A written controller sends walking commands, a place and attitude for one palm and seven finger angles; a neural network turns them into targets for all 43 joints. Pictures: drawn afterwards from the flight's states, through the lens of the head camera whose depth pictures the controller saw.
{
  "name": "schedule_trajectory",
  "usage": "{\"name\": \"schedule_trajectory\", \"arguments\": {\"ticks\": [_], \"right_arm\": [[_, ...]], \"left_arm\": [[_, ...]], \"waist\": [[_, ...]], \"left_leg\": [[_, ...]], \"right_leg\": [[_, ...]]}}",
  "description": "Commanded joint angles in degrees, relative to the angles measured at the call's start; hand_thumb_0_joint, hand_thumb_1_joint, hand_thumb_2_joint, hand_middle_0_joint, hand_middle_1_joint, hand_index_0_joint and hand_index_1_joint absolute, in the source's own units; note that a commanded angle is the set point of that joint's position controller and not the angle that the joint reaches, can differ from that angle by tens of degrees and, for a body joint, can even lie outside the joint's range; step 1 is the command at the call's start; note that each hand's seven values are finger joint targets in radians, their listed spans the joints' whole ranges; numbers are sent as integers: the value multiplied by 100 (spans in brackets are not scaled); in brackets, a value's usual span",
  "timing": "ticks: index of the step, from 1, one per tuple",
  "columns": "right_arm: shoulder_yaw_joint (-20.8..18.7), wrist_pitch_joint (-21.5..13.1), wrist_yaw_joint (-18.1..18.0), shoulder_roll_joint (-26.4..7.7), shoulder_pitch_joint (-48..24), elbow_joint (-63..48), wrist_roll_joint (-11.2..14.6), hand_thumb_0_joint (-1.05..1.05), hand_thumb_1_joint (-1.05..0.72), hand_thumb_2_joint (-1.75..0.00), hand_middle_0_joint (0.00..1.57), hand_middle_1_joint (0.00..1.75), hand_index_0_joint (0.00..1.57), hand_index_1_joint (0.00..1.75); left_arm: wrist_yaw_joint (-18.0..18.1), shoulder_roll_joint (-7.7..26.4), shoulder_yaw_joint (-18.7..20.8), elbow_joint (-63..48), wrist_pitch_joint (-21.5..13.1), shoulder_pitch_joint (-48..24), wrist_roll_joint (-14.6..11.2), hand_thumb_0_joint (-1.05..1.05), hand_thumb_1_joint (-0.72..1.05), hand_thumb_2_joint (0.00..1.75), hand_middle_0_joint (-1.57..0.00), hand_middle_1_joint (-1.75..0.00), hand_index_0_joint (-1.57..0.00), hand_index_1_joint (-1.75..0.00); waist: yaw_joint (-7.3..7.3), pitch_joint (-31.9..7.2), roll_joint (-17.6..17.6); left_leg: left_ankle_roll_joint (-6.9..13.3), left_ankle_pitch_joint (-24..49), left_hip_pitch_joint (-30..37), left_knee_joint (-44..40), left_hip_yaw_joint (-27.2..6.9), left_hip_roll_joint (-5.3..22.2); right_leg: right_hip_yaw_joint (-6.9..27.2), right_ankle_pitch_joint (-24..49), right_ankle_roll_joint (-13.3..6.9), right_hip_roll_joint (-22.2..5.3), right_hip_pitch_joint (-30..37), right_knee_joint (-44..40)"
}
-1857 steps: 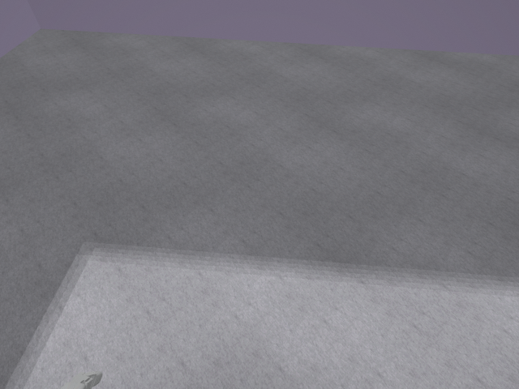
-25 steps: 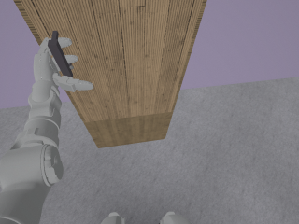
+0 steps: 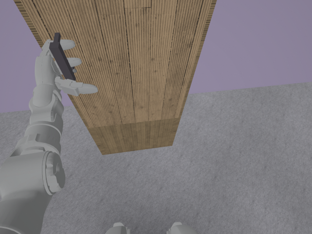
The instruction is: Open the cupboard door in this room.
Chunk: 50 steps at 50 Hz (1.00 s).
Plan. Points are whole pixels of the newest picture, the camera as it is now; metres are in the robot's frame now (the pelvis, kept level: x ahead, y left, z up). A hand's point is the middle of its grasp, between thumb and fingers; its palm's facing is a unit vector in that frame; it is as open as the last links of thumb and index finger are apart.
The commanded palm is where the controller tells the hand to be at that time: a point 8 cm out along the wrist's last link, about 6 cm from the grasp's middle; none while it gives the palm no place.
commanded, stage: close the thumb around the handle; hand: left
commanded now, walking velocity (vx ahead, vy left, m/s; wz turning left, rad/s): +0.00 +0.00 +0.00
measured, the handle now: (64, 59) +0.55 +0.21 +0.10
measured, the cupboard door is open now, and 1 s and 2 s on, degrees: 0 3 38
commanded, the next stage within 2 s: pull the door open along its arc in 0.60 s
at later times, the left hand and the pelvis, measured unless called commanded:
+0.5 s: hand (71, 69) +0.51 +0.18 +0.11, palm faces +0.09 -1.00 +0.00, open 5.8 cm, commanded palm +0.48 +0.22 +0.10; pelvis +0.00 +0.01 +0.00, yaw +0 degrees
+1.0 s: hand (75, 77) +0.48 +0.17 +0.10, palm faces +0.07 -1.00 +0.01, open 5.3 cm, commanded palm +0.42 +0.21 +0.10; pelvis +0.01 +0.01 +0.00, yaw -2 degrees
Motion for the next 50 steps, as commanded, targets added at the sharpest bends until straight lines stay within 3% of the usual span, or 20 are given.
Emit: {"name": "schedule_trajectory", "arguments": {"ticks": [1,3,5,9,10,13,15,18,20,27,28,30,31,34,35,36,38,44,48,50], "right_arm": [[-291,-68,-75,-912,820,-312,7,0,-90,-90,20,30,20,30],[-289,-77,-72,-908,841,-298,-10,0,-90,-90,20,30,20,30],[-290,-65,-97,-955,851,-282,4,0,-90,-90,20,30,20,30],[-290,-73,-89,-922,866,-291,-4,0,-90,-90,20,30,20,30],[-282,-57,-93,-930,883,-283,-5,0,-90,-90,20,30,20,30],[-278,-54,-82,-909,889,-302,-13,0,-90,-90,20,30,20,30],[-288,-37,-96,-945,890,-295,-6,0,-90,-90,20,30,20,30],[-287,-32,-93,-921,901,-313,-6,0,-90,-90,20,30,20,30],[-288,-17,-100,-948,890,-329,5,0,-90,-90,20,30,20,30],[-283,-7,-110,-940,867,-342,6,0,-90,-90,20,30,20,30],[-283,-3,-112,-960,904,-354,-11,0,-90,-90,20,30,20,30],[-280,3,-114,-943,875,-370,-12,0,-90,-90,20,30,20,30],[-259,5,-106,-943,861,-373,-7,0,-90,-90,20,30,20,30],[-272,17,-113,-941,861,-436,-16,0,-90,-90,20,30,20,30],[-270,10,-94,-911,820,-462,-14,0,-90,-90,20,30,20,30],[-263,5,-87,-898,813,-418,-11,0,-90,-90,20,30,20,30],[-298,-8,-77,-924,848,-431,-23,0,-90,-90,20,30,20,30],[-332,0,-23,-886,676,-612,22,0,-90,-90,20,30,20,30],[-355,9,4,-836,484,-781,80,0,-90,-90,20,30,20,30],[-356,-12,23,-785,322,-883,121,0,-90,-90,20,30,20,30]], "left_arm": [[-46,1033,-68,-1268,-399,-2760,-27,0,-16,44,-32,-124,-32,-124],[-26,878,-187,-1302,-414,-2926,-26,0,-5,49,-33,-125,-33,-125],[-2,1218,64,-1109,-355,-2835,-12,0,6,54,-34,-126,-34,-126],[-47,1098,-38,-1186,-351,-2886,25,0,28,64,-36,-128,-36,-128],[-52,1233,62,-1108,-327,-2810,35,0,34,66,-36,-129,-36,-129],[-100,971,-110,-1149,-324,-2861,-12,0,51,73,-37,-131,-37,-131],[-92,1192,64,-1099,-287,-2801,-36,0,62,78,-38,-132,-38,-132],[-113,1063,-21,-1158,-290,-2850,-46,0,79,85,-39,-134,-39,-134],[-106,1273,152,-1103,-268,-2677,-42,0,90,90,-40,-135,-40,-135],[-116,1219,70,-1148,-258,-2766,-30,0,90,90,-40,-135,-40,-135],[-86,1376,221,-1139,-285,-2661,-3,0,90,90,-40,-135,-40,-135],[-46,1449,278,-1139,-282,-2609,38,0,90,90,-40,-135,-40,-135],[-44,1411,211,-1102,-264,-2632,44,0,90,90,-40,-135,-40,-135],[-31,1583,381,-1277,-336,-2503,62,0,90,90,-40,-135,-40,-135],[-46,1342,218,-1372,-341,-2508,28,0,90,90,-40,-135,-40,-135],[-29,1106,21,-1329,-328,-2740,12,0,90,90,-40,-135,-40,-135],[5,1092,142,-1275,-340,-2458,-50,0,90,90,-40,-135,-40,-135],[-29,814,69,-1813,-342,-1468,-168,0,90,90,-40,-135,-40,-135],[-33,380,-127,-2403,-155,-510,-344,0,90,90,-40,-135,-40,-135],[-14,117,-273,-2817,-21,81,-418,0,90,90,-40,-135,-40,-135]], "waist": [[-172,-2285,329],[-242,-2224,311],[-233,-2238,79],[-196,-2413,387],[-173,-2406,357],[-236,-2304,333],[-210,-2349,241],[-211,-2332,299],[-135,-2398,289],[-185,-2225,306],[-111,-2261,329],[-91,-2337,321],[-129,-2195,311],[-5,-2467,360],[-23,-2448,504],[-155,-2291,443],[-76,-2310,213],[207,-2527,276],[347,-2355,-18],[443,-2243,58]], "left_leg": [[192,1870,1958,-273,-300,-235],[204,1872,1990,-273,-323,-236],[225,1749,1775,-265,-285,-237],[207,1933,1986,-237,-306,-243],[200,1983,1950,-231,-308,-233],[202,2042,1980,-233,-326,-231],[206,1991,1900,-232,-305,-228],[204,2034,1945,-250,-318,-238],[195,2022,1922,-254,-308,-233],[196,1849,1867,-295,-303,-223],[197,1913,1867,-279,-322,-233],[203,1920,1831,-259,-289,-231],[199,1840,1767,-292,-284,-230],[183,2038,1851,-294,-291,-235],[172,2077,1949,-298,-276,-236],[167,2020,1984,-272,-296,-211],[176,1978,1944,-284,-304,-216],[154,2221,2082,-376,-216,-228],[174,2323,2079,-506,-154,-236],[173,2377,2108,-574,-79,-241]], "right_leg": [[358,2192,188,124,589,-533],[344,2147,184,130,508,-526],[404,2169,220,112,646,-562],[383,2226,193,104,561,-511],[376,2269,189,109,596,-492],[338,2283,182,126,527,-492],[369,2288,205,118,601,-511],[341,2294,185,129,613,-500],[353,2283,188,121,656,-510],[343,2108,193,126,574,-547],[332,2105,168,126,585,-509],[367,2168,191,120,647,-510],[355,2112,192,119,625,-526],[356,2281,174,119,813,-457],[342,2292,173,132,748,-468],[311,2191,178,142,551,-492],[299,2137,162,166,636,-497],[280,2426,144,153,961,-482],[230,2651,137,167,1295,-549],[237,2784,148,144,1405,-614]]}}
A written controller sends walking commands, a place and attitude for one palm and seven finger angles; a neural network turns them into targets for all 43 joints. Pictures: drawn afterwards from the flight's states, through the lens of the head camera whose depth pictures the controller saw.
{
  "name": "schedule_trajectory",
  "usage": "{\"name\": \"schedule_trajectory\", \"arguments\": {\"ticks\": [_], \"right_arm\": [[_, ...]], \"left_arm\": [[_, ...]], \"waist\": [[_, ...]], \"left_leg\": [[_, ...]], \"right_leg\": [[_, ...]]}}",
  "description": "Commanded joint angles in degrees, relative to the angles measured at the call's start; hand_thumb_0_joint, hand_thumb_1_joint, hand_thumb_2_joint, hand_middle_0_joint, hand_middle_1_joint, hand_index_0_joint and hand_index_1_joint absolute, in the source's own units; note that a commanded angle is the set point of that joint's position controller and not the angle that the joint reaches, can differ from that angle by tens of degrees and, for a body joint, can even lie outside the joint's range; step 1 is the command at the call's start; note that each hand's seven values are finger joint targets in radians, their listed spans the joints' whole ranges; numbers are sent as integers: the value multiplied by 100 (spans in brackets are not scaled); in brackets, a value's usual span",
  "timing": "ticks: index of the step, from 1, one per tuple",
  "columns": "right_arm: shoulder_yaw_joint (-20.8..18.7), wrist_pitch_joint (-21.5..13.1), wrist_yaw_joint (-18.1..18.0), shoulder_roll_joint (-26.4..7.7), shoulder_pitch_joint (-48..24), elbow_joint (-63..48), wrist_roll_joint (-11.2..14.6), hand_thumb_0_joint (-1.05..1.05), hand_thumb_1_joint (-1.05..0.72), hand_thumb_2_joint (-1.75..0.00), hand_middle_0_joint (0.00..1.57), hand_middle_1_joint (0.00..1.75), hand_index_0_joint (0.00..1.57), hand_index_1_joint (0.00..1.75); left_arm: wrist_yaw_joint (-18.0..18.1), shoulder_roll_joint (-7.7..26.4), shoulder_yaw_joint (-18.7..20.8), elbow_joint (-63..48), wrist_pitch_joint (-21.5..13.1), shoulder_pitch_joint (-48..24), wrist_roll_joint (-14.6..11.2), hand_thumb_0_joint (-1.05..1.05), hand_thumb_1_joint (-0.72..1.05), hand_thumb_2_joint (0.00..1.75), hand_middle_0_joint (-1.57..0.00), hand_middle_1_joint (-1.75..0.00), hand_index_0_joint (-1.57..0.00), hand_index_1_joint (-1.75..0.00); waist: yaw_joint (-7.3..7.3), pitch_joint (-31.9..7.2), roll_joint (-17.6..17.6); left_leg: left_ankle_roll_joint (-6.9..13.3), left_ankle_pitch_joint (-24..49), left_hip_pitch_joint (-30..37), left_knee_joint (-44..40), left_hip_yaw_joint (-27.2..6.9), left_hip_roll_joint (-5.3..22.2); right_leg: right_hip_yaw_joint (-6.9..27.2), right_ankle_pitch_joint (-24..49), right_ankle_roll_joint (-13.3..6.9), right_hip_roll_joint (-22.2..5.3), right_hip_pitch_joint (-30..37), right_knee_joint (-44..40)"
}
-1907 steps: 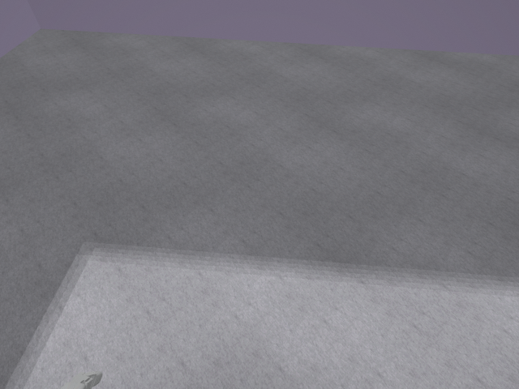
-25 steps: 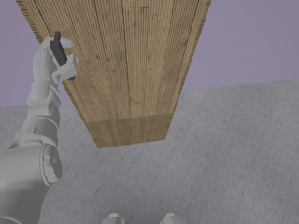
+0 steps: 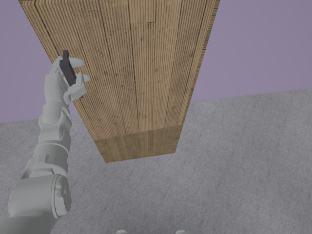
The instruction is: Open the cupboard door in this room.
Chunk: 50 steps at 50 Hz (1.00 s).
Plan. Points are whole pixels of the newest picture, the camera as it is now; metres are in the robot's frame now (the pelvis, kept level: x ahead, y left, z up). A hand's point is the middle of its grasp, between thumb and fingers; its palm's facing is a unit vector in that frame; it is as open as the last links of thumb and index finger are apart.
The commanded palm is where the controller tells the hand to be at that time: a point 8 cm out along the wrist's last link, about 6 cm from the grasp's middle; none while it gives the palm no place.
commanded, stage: pull the door open along its arc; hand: left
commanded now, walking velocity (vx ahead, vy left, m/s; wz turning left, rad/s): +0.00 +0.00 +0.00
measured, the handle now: (72, 75) +0.51 +0.20 +0.10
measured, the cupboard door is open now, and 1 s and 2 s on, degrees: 3 38 40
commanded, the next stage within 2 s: open thumb and fingers to let go in 0.74 s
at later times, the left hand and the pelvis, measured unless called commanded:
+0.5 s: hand (114, 132) +0.33 +0.08 +0.10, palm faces +0.46 -0.89 +0.01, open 5.4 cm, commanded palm +0.27 +0.10 +0.10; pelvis +0.01 -0.02 +0.01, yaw +4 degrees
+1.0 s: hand (134, 149) +0.29 +0.04 +0.10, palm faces +0.46 -0.89 -0.04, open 6.0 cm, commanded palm +0.23 +0.07 +0.10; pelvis +0.00 -0.06 +0.01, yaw +6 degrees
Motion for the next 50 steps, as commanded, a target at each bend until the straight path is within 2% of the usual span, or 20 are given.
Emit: {"name": "schedule_trajectory", "arguments": {"ticks": [1,5,6,7,8,11,13,17,18,21,23,25,27,31,36,40,42,43,45,50], "right_arm": [[-326,-189,-43,-850,154,-746,75,0,-90,-90,20,30,20,30],[-338,-290,0,-759,-132,-900,124,0,-90,-90,20,30,20,30],[-318,-351,1,-587,-426,-937,107,0,-90,-90,20,30,20,30],[-292,-412,45,-573,-516,-962,61,0,-90,-90,20,30,20,30],[-294,-446,79,-582,-520,-937,9,0,-90,-90,20,30,20,30],[-305,-404,166,-519,-749,-983,-133,0,-90,-90,20,30,20,30],[-313,-349,169,-465,-900,-1028,-204,0,-90,-90,20,30,20,30],[-278,-229,61,-368,-1333,-1128,-258,0,-90,-90,20,30,20,30],[-269,-211,21,-351,-1365,-1141,-289,0,-90,-90,20,30,20,30],[-234,-166,-9,-233,-1647,-1172,-312,0,-90,-90,20,30,20,30],[-226,-125,-7,-181,-1728,-1168,-339,0,-90,-90,20,30,20,30],[-200,-98,-2,-122,-1865,-1183,-340,0,-90,-90,20,30,20,30],[-168,-96,17,-64,-1972,-1259,-326,0,-90,-90,20,30,20,30],[-79,-107,55,10,-2218,-1323,-289,0,-90,-90,20,30,20,30],[-11,-128,95,66,-2418,-1415,-277,0,-90,-90,20,30,20,30],[28,-162,-15,36,-2581,-1267,-323,0,-90,-90,20,30,20,30],[37,-199,-98,24,-2612,-1139,-345,0,-90,-90,20,30,20,30],[8,-225,-123,42,-2626,-1089,-350,0,-90,-90,20,30,20,30],[-6,-256,-145,53,-2576,-1080,-372,0,-90,-90,20,30,20,30],[-66,-282,-146,20,-2271,-1156,-355,0,-90,-90,20,30,20,30]], "left_arm": [[-43,483,-229,-1873,-69,-716,-205,0,90,90,-40,-135,-40,-135],[116,-13,-567,-2994,107,302,-265,0,90,90,-40,-135,-40,-135],[929,-218,150,-3495,205,261,-643,0,90,90,-40,-135,-40,-135],[1337,-688,-419,-3739,332,607,-444,0,90,90,-40,-135,-40,-135],[1686,-711,-458,-3866,417,859,-253,0,90,90,-40,-135,-40,-135],[2549,-1231,-1100,-4675,648,1218,404,0,90,90,-40,-135,-40,-135],[3003,-1632,-1496,-5081,844,1411,700,0,90,90,-40,-135,-40,-135],[3458,-2389,-2317,-5700,1174,1497,954,0,90,90,-40,-135,-40,-135],[3564,-2529,-2471,-5720,1239,1663,1002,0,90,90,-40,-135,-40,-135],[3864,-2947,-2894,-6027,1354,1898,1185,0,90,90,-40,-135,-40,-135],[3975,-3102,-3126,-6010,1430,2284,1367,0,90,90,-40,-135,-40,-135],[4048,-3287,-3375,-6244,1476,2339,1476,0,90,90,-40,-135,-40,-135],[4014,-3460,-3522,-6520,1549,2883,1386,0,90,90,-40,-135,-40,-135],[3932,-3628,-3731,-6981,1769,3832,1217,0,90,90,-40,-135,-40,-135],[3804,-3520,-3721,-7718,1981,5001,1061,0,90,90,-40,-135,-40,-135],[3936,-3229,-3400,-7367,2001,4208,1062,0,90,90,-40,-135,-40,-135],[4068,-2956,-3109,-7092,1900,3320,1077,0,90,90,-40,-135,-40,-135],[4116,-2970,-3075,-7002,1865,3185,1096,0,83,87,-40,-134,-40,-134],[4111,-3033,-3058,-6756,1805,3340,1117,0,69,81,-38,-133,-38,-133],[3921,-3145,-3247,-6805,1619,3532,1138,0,34,66,-36,-129,-36,-129]], "waist": [[323,-2079,-95],[445,-1967,-25],[908,-1897,-52],[726,-1738,34],[711,-1603,-275],[644,-1645,-95],[630,-1644,-276],[513,-1413,-320],[486,-1312,-631],[529,-1239,-433],[530,-1095,-556],[534,-1090,-405],[615,-1175,-367],[680,-947,-449],[818,-831,-610],[729,-275,-765],[653,-196,-833],[693,-160,-793],[759,-413,-869],[731,-808,-857]], "left_leg": [[72,2512,1737,-454,-278,-231],[55,2885,2046,-530,-264,-209],[-12,2883,1828,-593,-241,-236],[-43,2822,1922,-633,-236,-229],[-29,2825,1862,-626,-283,-219],[-46,2865,2033,-638,-272,-190],[-54,2902,2123,-638,-321,-163],[-77,2396,2253,-722,-342,-170],[-60,2275,2227,-736,-381,-168],[-87,2157,2300,-774,-398,-199],[-76,2117,2292,-756,-416,-197],[-79,2072,2322,-749,-436,-214],[-73,2122,2370,-733,-414,-248],[-85,1964,2345,-725,-426,-271],[-106,1825,2313,-681,-399,-331],[-98,1322,2156,-623,-439,-423],[-82,1090,2031,-575,-487,-467],[-84,1033,2048,-568,-505,-460],[-86,1091,2013,-600,-532,-472],[-65,1445,2106,-718,-508,-446]], "right_leg": [[-13,2866,33,148,1216,-457],[-47,3066,36,122,1339,-492],[-132,2914,30,120,1529,-540],[-170,2825,36,124,1484,-515],[-206,2793,37,118,1471,-513],[-187,2754,34,48,1427,-446],[-204,2700,10,24,1500,-459],[-181,2425,-12,-48,1509,-597],[-193,2342,-1,-49,1551,-652],[-193,2230,-38,-102,1592,-688],[-188,2239,-49,-122,1593,-741],[-170,2228,-72,-149,1613,-733],[-168,2463,-63,-177,1807,-761],[-125,2714,-8,-268,1989,-912],[16,3059,74,-404,2258,-1115],[280,2273,147,-513,1888,-1493],[475,1745,184,-587,1694,-1640],[536,1462,169,-601,1655,-1725],[607,1605,177,-649,1801,-1674],[440,2752,234,-630,2124,-1343]]}}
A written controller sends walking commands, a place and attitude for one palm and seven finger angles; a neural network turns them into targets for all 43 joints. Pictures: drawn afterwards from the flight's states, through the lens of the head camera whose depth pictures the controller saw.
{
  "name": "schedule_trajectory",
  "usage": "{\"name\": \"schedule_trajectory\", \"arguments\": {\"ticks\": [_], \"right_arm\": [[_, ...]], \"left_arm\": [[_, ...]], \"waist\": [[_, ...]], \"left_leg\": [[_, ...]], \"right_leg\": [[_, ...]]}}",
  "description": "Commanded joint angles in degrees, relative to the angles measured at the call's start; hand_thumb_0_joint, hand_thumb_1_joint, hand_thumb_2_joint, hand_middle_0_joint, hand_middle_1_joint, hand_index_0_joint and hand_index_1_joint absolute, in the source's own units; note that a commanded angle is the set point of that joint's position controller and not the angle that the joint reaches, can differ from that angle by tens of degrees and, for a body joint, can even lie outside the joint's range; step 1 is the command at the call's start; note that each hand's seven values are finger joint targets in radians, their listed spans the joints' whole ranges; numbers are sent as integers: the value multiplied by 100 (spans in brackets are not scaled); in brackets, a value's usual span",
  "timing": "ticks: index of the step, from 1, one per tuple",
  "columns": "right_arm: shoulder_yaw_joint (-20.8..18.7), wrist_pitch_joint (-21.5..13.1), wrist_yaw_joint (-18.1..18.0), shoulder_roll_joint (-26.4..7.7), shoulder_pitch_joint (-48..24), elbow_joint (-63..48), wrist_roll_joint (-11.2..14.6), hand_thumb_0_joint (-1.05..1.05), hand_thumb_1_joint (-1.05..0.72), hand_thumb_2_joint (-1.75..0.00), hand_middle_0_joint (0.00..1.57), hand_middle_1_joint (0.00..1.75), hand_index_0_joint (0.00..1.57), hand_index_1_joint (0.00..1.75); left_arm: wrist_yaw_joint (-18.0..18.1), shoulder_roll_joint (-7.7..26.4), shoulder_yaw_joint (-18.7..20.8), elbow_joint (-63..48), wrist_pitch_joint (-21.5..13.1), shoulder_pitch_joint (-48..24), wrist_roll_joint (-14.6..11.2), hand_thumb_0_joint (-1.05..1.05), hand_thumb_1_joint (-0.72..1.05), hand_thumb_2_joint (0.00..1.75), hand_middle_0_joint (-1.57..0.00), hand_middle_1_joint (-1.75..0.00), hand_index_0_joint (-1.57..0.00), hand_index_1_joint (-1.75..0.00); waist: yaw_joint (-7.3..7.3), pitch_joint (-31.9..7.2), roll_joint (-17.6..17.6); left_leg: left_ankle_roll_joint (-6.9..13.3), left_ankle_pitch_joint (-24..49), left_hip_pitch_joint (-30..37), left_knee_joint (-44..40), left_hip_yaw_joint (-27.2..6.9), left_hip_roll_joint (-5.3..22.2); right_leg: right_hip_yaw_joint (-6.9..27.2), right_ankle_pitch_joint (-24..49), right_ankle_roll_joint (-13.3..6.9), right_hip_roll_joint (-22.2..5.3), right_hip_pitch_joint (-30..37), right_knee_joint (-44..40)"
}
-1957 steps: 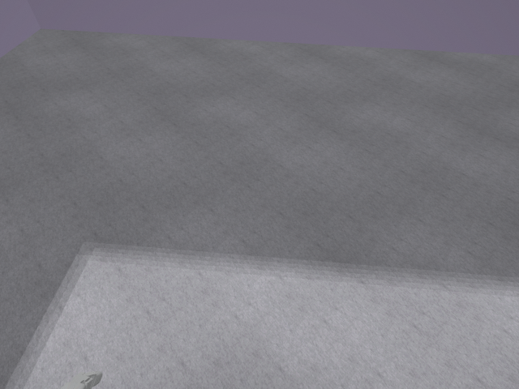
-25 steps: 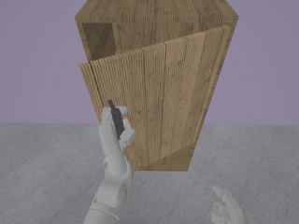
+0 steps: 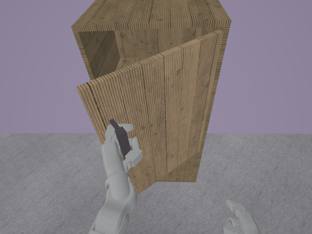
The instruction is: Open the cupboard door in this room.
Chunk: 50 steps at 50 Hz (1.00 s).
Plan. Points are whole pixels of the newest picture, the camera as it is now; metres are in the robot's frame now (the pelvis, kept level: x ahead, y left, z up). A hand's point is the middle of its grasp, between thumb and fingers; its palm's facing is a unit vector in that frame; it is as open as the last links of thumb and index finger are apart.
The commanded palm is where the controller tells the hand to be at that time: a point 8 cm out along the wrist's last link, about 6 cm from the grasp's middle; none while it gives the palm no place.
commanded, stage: open thumb and fingers to let go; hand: left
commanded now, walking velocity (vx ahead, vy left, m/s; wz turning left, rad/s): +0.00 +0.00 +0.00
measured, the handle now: (121, 141) +0.33 +0.11 +0.09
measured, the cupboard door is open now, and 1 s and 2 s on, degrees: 38 40 40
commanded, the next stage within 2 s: slide the hand sideways off the handle in 0.66 s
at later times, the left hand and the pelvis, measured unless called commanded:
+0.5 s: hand (134, 152) +0.30 +0.07 +0.09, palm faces +0.34 -0.94 -0.03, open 14.0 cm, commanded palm +0.25 +0.10 +0.09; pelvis +0.00 +0.01 +0.00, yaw -1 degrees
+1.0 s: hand (132, 167) +0.26 +0.07 +0.09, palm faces -0.12 -0.99 +0.00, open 16.1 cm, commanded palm +0.24 +0.11 +0.09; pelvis -0.02 +0.04 +0.00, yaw -2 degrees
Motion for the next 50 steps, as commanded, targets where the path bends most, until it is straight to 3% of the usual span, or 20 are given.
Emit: {"name": "schedule_trajectory", "arguments": {"ticks": [1,3,8,12,14,16,22,28,32,38,39,40,41,43,46,48,50], "right_arm": [[-89,-309,-71,-322,-665,-1066,31,0,-90,-90,20,30,20,30],[-97,-301,-98,-338,-644,-1047,30,0,-90,-90,20,30,20,30],[-112,-323,-98,-347,-582,-1103,27,0,-90,-90,20,30,20,30],[-101,-327,-140,-346,-615,-1094,39,0,-90,-90,20,30,20,30],[-88,-339,-135,-338,-631,-1084,37,0,-90,-90,20,30,20,30],[-98,-342,-148,-342,-647,-1073,38,0,-90,-90,20,30,20,30],[-96,-352,-116,-333,-631,-1092,50,0,-90,-90,20,30,20,30],[-100,-366,-41,-338,-687,-1103,65,0,-90,-90,20,30,20,30],[-88,-372,-35,-328,-751,-1069,46,0,-90,-90,20,30,20,30],[-97,-356,-1,-325,-832,-1011,58,0,-90,-90,20,30,20,30],[-81,-264,90,-571,-273,-957,98,0,-90,-90,20,30,20,30],[-137,-279,39,-515,-218,-1155,177,0,-90,-90,20,30,20,30],[-121,-299,-12,-540,-212,-1240,191,0,-90,-90,20,30,20,30],[-65,-392,-68,-511,-160,-1387,301,0,-90,-90,20,30,20,30],[32,-570,-131,-474,-322,-1477,396,0,-90,-90,20,30,20,30],[38,-640,-126,-496,-397,-1492,402,0,-90,-90,20,30,20,30],[25,-669,-88,-492,-365,-1514,368,0,-90,-90,20,30,20,30]], "left_arm": [[-49,-614,-19,-1367,-524,-1018,128,0,27,63,-35,-128,-35,-128],[-77,-450,89,-1298,-586,-1048,152,0,13,57,-35,-127,-35,-127],[-108,-557,-60,-1360,-680,-945,204,0,-22,42,-32,-123,-32,-123],[-108,-469,12,-1373,-757,-1173,148,0,-50,30,-30,-120,-30,-120],[-74,-539,-38,-1291,-759,-1219,162,0,-50,30,-30,-120,-30,-120],[-54,-540,-23,-1211,-786,-1321,166,0,-50,30,-28,-110,-28,-110],[3,-692,-140,-1207,-731,-1300,186,0,-50,30,-23,-80,-23,-80],[74,-974,-370,-1077,-603,-1337,214,0,-50,30,-18,-50,-18,-50],[161,-960,-257,-961,-519,-1572,165,0,-50,30,-15,-30,-15,-30],[218,-1058,-307,-852,-417,-1775,204,0,-50,30,-15,-30,-15,-30],[-1027,-547,-1602,-1058,-719,-1660,663,0,-50,30,-15,-30,-15,-30],[-1686,-80,-1088,-1366,-1043,-1763,419,0,-50,30,-15,-30,-15,-30],[-2198,176,-1013,-1628,-1269,-1887,299,0,-50,30,-15,-30,-15,-30],[-2898,208,-912,-1559,-1458,-1705,-116,0,-50,30,-15,-30,-15,-30],[-2878,1,-615,-1299,-1421,-1692,-603,0,-50,30,-15,-30,-15,-30],[-2592,68,-393,-1213,-1342,-1568,-638,0,-50,30,-15,-30,-15,-30],[-2325,114,-304,-1304,-1315,-1408,-517,0,-50,30,-15,-30,-15,-30]], "waist": [[20,-1053,-1023],[10,-1003,-1026],[4,-1086,-840],[-34,-980,-1012],[-10,-925,-832],[-34,-936,-999],[1,-1093,-846],[16,-967,-698],[13,-935,-835],[56,-970,-626],[-480,-599,-950],[-279,-1069,-861],[-249,-1408,-508],[-238,-1357,-274],[-219,-832,-533],[-98,-700,-529],[-21,-828,-616]], "left_leg": [[271,1111,386,-25,77,-327],[280,1085,352,-18,65,-319],[291,1150,408,-23,71,-305],[294,1003,356,15,75,-322],[296,966,380,-10,70,-317],[300,955,385,13,71,-315],[297,1107,464,-9,110,-305],[283,1123,506,-18,93,-247],[280,964,469,26,101,-252],[256,979,476,8,56,-209],[372,1204,618,-149,28,-268],[408,1351,595,-94,54,-253],[420,1420,733,-47,101,-266],[409,1258,809,-42,78,-245],[346,530,612,-195,-18,-215],[313,252,532,-324,-46,-202],[310,287,542,-379,-34,-196]], "right_leg": [[1016,2921,678,-597,395,-1024],[1089,2895,688,-619,384,-1076],[993,2987,661,-583,341,-946],[1094,2649,682,-610,258,-1067],[1042,2407,641,-585,167,-1063],[1029,2311,643,-568,129,-1073],[822,2477,584,-474,139,-886],[580,2022,454,-321,-101,-755],[562,1609,449,-299,-258,-807],[463,1320,351,-215,-373,-679],[643,1948,401,-199,-519,-552],[647,2291,385,-194,-298,-414],[686,2461,373,-219,-172,-336],[637,2248,340,-206,-219,-365],[508,1224,380,-117,-526,-576],[485,735,377,-105,-565,-651],[473,725,369,-100,-485,-611]]}}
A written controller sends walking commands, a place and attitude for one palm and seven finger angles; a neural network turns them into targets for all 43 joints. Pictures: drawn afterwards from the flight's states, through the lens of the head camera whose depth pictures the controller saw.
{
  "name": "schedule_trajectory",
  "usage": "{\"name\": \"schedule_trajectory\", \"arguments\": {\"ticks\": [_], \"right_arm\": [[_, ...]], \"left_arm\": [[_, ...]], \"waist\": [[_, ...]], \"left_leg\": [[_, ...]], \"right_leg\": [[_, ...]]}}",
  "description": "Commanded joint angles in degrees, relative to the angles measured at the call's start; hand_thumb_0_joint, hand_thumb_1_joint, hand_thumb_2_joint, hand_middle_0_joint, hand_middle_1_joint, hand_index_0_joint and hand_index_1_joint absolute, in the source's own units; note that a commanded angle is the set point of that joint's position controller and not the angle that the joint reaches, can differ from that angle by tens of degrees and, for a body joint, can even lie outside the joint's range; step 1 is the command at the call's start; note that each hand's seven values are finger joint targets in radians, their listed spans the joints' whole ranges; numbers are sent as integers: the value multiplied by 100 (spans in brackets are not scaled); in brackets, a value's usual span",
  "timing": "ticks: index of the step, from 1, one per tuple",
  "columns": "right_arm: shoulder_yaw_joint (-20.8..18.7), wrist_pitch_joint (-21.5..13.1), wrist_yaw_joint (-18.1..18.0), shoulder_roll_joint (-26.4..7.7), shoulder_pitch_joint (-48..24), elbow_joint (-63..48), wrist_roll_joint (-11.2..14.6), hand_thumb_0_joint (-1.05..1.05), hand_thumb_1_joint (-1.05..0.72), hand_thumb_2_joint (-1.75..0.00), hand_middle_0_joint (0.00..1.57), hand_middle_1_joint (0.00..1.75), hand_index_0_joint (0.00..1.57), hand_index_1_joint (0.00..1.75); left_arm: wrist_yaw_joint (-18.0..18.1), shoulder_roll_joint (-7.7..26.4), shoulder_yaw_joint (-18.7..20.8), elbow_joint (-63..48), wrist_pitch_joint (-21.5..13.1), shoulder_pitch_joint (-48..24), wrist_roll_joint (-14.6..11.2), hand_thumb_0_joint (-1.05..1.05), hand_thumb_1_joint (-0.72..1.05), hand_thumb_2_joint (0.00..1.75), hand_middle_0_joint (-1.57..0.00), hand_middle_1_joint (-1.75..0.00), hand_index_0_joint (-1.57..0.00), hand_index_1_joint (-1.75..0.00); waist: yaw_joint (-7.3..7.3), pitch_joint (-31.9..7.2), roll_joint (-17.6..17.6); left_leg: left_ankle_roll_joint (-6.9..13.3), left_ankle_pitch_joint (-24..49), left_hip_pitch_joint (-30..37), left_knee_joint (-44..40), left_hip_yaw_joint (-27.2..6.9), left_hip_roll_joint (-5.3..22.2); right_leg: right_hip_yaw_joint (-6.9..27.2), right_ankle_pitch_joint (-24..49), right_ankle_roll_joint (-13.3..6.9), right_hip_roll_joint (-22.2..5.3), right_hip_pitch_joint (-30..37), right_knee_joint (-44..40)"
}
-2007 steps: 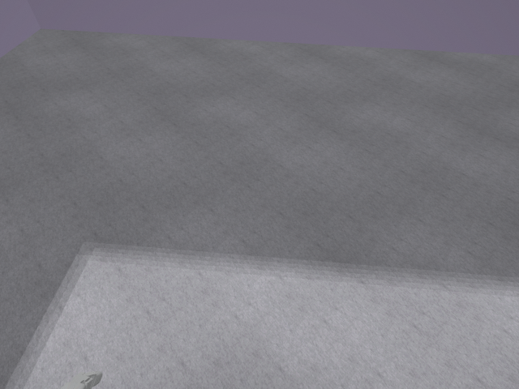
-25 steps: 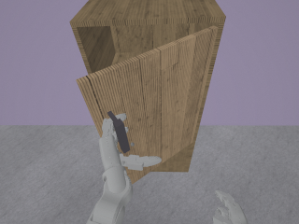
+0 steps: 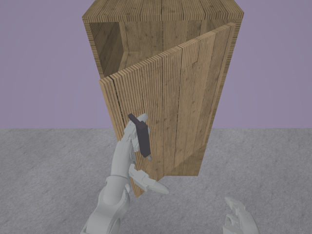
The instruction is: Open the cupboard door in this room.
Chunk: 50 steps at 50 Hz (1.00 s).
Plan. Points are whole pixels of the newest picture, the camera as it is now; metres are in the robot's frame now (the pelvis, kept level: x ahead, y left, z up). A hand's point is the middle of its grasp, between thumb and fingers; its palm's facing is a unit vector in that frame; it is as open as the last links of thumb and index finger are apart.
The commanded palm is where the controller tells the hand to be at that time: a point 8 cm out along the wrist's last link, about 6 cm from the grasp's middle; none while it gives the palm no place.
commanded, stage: slide the hand sideways off the handle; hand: left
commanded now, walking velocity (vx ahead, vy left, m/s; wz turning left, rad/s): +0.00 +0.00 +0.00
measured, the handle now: (139, 135) +0.34 +0.07 +0.09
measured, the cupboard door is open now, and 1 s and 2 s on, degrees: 40 40 40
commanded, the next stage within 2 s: draw the hand back to the body in 0.96 s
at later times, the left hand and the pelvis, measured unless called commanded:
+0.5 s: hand (139, 167) +0.25 +0.06 +0.09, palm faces -0.03 -1.00 +0.00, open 16.0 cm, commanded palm +0.22 +0.12 +0.09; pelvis +0.01 -0.01 +0.00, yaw -2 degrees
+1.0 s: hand (107, 187) +0.20 +0.12 +0.09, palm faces +0.03 -1.00 -0.04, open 16.3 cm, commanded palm +0.18 +0.17 +0.09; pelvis +0.02 -0.02 -0.01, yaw +0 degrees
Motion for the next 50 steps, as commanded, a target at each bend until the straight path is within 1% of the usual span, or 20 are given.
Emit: {"name": "schedule_trajectory", "arguments": {"ticks": [1,4,7,8,12,13,18,21,24,28,29,30,34,38,42,44,45,48,49,50], "right_arm": [[-143,-382,-11,-458,-683,-1058,1,0,-90,-90,20,30,20,30],[-163,-369,41,-462,-700,-1122,-11,0,-90,-90,20,30,20,30],[-134,-347,48,-465,-712,-1146,-33,0,-90,-90,20,30,20,30],[-147,-328,41,-476,-705,-1159,-35,0,-90,-90,20,30,20,30],[-138,-299,50,-436,-675,-1222,-47,0,-90,-90,20,30,20,30],[-145,-290,61,-448,-675,-1250,-53,0,-90,-90,20,30,20,30],[-138,-275,21,-454,-651,-1302,-52,0,-90,-90,20,30,20,30],[-148,-306,-13,-455,-585,-1307,-60,0,-90,-90,20,30,20,30],[-145,-342,-9,-465,-528,-1340,-43,0,-90,-90,20,30,20,30],[-169,-398,-31,-484,-450,-1379,-42,0,-90,-90,20,30,20,30],[-163,-418,-29,-483,-451,-1397,-33,0,-90,-90,20,30,20,30],[-182,-444,-44,-493,-409,-1401,-42,0,-90,-90,20,30,20,30],[-191,-541,-77,-507,-344,-1425,-15,0,-90,-90,20,30,20,30],[-222,-672,-132,-554,-252,-1406,2,0,-90,-90,20,30,20,30],[-258,-836,-176,-603,-213,-1394,46,0,-90,-90,20,30,20,30],[-258,-901,-207,-634,-196,-1358,57,0,-90,-90,20,30,20,30],[-271,-914,-234,-661,-192,-1316,62,0,-90,-90,20,30,20,30],[-263,-1014,-267,-656,-243,-1324,89,0,-90,-90,20,30,20,30],[-263,-1053,-277,-649,-239,-1320,101,0,-90,-90,20,30,20,30],[-266,-1077,-287,-661,-231,-1288,101,0,-90,-90,20,30,20,30]], "left_arm": [[281,-547,-6,-1479,-357,-1299,84,0,-50,30,-15,-30,-15,-30],[365,-454,23,-1656,-359,-979,227,0,-50,30,-15,-30,-15,-30],[381,-276,171,-1742,-350,-855,254,0,-50,30,-15,-30,-15,-30],[386,-139,306,-1763,-346,-661,279,0,-50,30,-15,-30,-15,-30],[362,-112,378,-2024,-340,-215,261,0,-50,30,-15,-30,-15,-30],[353,-54,446,-2083,-325,31,261,0,-50,30,-15,-30,-15,-30],[240,115,572,-2435,-316,379,226,0,-50,30,-15,-30,-15,-30],[113,246,767,-2632,-367,761,125,0,-50,30,-15,-30,-15,-30],[-52,238,768,-2745,-408,1147,38,0,-50,30,-15,-30,-15,-30],[-281,494,1059,-2965,-499,1758,-47,0,-50,30,-15,-30,-15,-30],[-346,444,989,-3074,-535,1750,-88,0,-50,30,-15,-30,-15,-30],[-382,583,1163,-3156,-572,1827,-133,0,-50,30,-15,-30,-15,-30],[-659,675,1308,-3266,-695,2290,-283,0,-50,30,-15,-30,-15,-30],[-916,888,1574,-3389,-840,2526,-455,0,-50,30,-15,-30,-15,-30],[-1239,892,1521,-3482,-987,2561,-594,0,-50,30,-15,-30,-15,-30],[-1385,1008,1645,-3371,-1004,2646,-683,0,-50,30,-15,-30,-15,-30],[-1448,1157,1822,-3308,-1014,2595,-717,0,-50,30,-15,-30,-15,-30],[-1568,1114,1825,-3354,-1046,2570,-835,0,-50,30,-15,-30,-15,-30],[-1585,1057,1771,-3350,-1060,2472,-871,0,-50,30,-15,-30,-15,-30],[-1577,1155,1893,-3298,-1063,2470,-891,0,-50,30,-15,-30,-15,-30]], "waist": [[-42,-1015,-707],[28,-1039,-650],[38,-848,-604],[113,-886,-688],[110,-877,-549],[173,-932,-563],[57,-695,-580],[78,-853,-668],[51,-777,-641],[111,-832,-549],[55,-814,-508],[73,-903,-561],[56,-831,-607],[45,-897,-629],[-50,-810,-520],[-72,-727,-700],[-61,-726,-711],[-17,-772,-542],[-66,-777,-607],[-26,-769,-569]], "left_leg": [[128,405,798,-738,-230,-35],[135,577,811,-728,-146,-25],[140,435,713,-746,-87,-41],[137,466,685,-764,-92,-37],[133,599,726,-735,-10,-43],[137,687,722,-732,-8,-47],[154,656,684,-646,33,-62],[157,813,668,-578,49,-90],[152,918,610,-542,34,-88],[155,1099,517,-444,44,-104],[156,1091,513,-416,42,-109],[153,1096,497,-380,39,-106],[152,1109,343,-259,28,-132],[144,1032,187,-121,-9,-155],[145,878,101,-20,-48,-152],[147,781,-57,62,-80,-155],[142,716,-114,80,-92,-158],[138,676,-144,121,-103,-171],[137,633,-139,139,-107,-171],[129,603,-161,123,-122,-164]], "right_leg": [[227,708,77,74,-133,-899],[252,892,65,67,-29,-881],[303,743,73,62,-55,-966],[311,737,56,60,53,-979],[341,993,66,61,104,-974],[344,1097,57,59,196,-965],[415,1138,100,43,101,-1047],[457,1524,139,31,218,-967],[417,1765,148,40,199,-869],[459,2196,171,22,306,-765],[463,2266,197,7,236,-738],[490,2382,227,-5,274,-720],[543,2678,293,-45,270,-669],[664,2731,351,-92,275,-656],[683,2410,378,-108,6,-656],[803,2319,419,-163,1,-724],[836,2155,413,-162,-31,-741],[883,1903,390,-182,-35,-765],[891,1844,414,-198,-88,-782],[867,1737,393,-183,-104,-778]]}}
